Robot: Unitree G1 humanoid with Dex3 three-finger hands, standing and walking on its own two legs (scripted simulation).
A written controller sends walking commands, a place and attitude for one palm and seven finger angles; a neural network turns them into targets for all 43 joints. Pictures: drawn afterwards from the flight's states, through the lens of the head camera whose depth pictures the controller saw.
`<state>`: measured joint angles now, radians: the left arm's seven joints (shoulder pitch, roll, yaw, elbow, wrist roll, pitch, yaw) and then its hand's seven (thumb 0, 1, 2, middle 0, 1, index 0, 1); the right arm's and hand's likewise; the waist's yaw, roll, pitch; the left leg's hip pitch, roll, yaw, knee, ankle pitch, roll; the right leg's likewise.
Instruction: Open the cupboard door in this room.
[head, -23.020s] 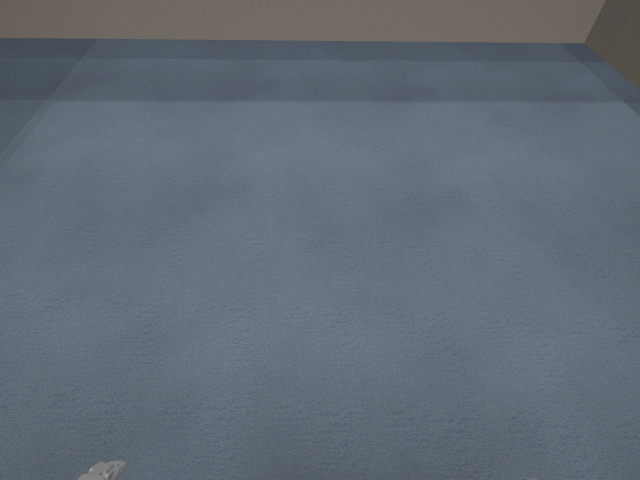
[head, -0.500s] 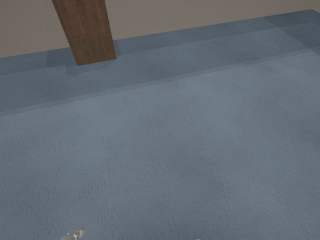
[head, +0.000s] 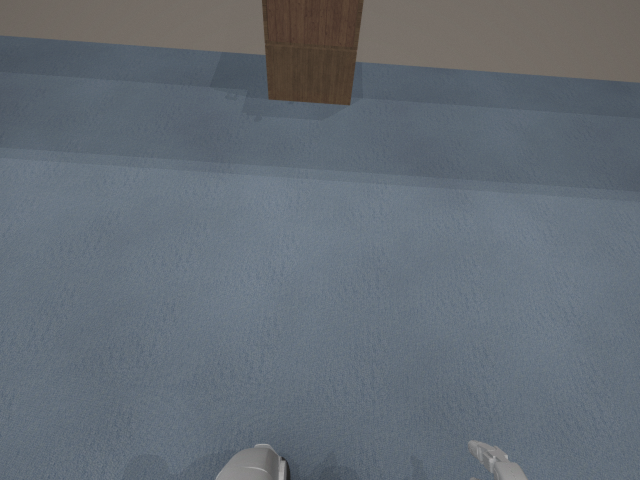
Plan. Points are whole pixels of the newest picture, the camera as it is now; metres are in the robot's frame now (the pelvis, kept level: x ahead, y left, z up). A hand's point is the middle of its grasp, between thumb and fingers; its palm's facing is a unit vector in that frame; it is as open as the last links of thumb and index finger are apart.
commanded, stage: turn or walk to find it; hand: left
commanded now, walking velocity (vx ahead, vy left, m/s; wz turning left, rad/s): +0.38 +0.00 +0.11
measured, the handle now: out of the picture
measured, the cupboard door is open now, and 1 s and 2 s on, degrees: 0 0 0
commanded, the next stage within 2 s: stand and wait in 1.08 s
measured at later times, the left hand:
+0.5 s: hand (256, 308) +0.37 +0.15 -0.13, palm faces -0.03 -0.97 -0.22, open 7.4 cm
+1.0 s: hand (261, 338) +0.33 +0.14 -0.16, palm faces +0.23 -0.96 -0.13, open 7.4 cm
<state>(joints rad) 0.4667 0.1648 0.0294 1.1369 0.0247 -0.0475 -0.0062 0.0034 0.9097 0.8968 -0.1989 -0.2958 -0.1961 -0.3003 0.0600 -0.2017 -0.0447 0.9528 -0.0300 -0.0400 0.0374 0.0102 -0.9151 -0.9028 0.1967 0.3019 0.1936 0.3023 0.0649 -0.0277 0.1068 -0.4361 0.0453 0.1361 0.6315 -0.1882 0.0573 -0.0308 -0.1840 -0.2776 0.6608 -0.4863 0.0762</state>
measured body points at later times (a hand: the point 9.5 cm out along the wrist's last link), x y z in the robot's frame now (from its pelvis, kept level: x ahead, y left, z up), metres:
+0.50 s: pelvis +0.23 -0.04 +0.00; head +0.26 -0.05 +0.45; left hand +0.37 +0.20 -0.12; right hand +0.16 -0.26 -0.16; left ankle +0.09 +0.09 -0.71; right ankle +0.32 -0.14 -0.72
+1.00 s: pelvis +0.46 +0.00 +0.00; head +0.49 +0.02 +0.45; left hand +0.32 +0.19 -0.15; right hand +0.62 -0.21 -0.13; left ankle +0.53 +0.10 -0.72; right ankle +0.33 -0.14 -0.71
